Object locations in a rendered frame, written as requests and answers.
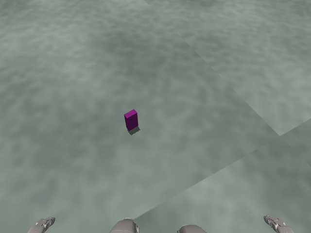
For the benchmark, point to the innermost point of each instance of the carton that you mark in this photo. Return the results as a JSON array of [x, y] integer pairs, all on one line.
[[131, 119]]

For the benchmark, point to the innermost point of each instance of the left robot hand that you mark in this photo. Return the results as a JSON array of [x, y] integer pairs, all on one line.
[[42, 225]]

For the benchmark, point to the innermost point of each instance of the right robot hand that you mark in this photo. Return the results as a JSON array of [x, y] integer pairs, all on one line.
[[277, 224]]

